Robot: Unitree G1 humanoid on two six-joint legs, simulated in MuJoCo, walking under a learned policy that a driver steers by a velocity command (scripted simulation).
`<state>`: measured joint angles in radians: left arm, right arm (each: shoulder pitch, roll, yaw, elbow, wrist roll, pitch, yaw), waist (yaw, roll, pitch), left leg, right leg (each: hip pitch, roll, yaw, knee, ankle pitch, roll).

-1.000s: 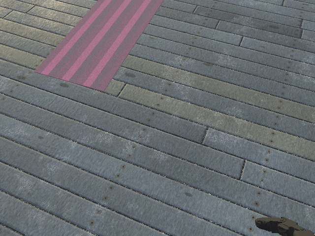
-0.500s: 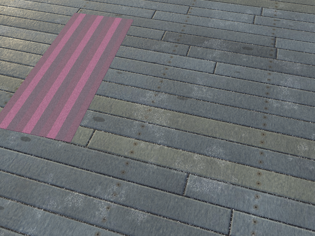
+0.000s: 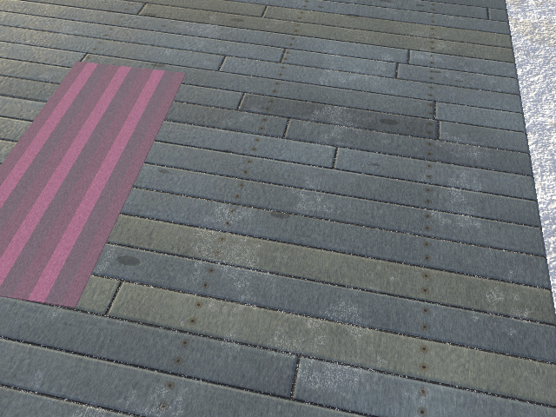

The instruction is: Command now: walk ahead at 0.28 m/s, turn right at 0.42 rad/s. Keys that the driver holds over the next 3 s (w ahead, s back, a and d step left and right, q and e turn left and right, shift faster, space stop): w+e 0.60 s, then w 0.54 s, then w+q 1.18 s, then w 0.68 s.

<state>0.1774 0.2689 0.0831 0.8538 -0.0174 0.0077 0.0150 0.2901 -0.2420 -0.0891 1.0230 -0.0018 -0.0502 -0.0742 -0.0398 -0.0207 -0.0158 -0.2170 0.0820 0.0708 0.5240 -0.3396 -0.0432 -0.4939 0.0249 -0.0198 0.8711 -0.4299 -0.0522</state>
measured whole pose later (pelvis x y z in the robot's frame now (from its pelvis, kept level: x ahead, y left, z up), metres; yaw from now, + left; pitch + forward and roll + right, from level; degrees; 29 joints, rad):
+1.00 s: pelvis +0.45 -0.14 +0.01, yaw -26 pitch +2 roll +2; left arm 0.09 0.26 0.05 0.68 -0.01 -0.06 -0.01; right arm 0.38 -0.26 -0.07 0.92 0.02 -0.09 0.01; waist -0.10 -0.04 0.00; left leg -0.06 -0.02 0.05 0.24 -0.22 0.01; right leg -0.65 -0.10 0.05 0.69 -0.04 -0.02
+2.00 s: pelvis +0.94 -0.34 +0.01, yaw +0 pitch +2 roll +0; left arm 0.09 0.27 0.06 0.66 0.01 -0.10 0.01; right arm 0.27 -0.26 -0.08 0.75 0.01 -0.02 -0.01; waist -0.04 -0.03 0.04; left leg -0.21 -0.13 -0.09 0.39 -0.20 0.10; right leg -0.65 -0.11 0.08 0.84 -0.17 0.07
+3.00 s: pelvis +1.45 -0.22 +0.01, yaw +17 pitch +3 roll +1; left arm 0.09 0.27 0.04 0.71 -0.01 -0.07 -0.03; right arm 0.38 -0.27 -0.05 0.78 0.01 -0.07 0.01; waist -0.07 -0.05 -0.01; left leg -0.07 -0.06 0.05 0.28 -0.25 0.05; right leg -0.67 -0.10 0.02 0.71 -0.01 0.02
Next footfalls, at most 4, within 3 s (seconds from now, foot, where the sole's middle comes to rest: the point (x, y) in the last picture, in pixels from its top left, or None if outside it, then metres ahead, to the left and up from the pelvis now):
0.18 right None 0.14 -0.14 -0.77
0.64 left None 0.49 -0.02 -0.77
1.12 right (431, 375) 0.60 -0.38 -0.77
1.72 left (365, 252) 0.98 -0.28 -0.77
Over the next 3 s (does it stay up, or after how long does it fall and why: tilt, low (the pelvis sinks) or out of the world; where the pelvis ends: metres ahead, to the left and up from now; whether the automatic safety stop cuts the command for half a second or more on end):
stays up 1.45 -0.22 0.01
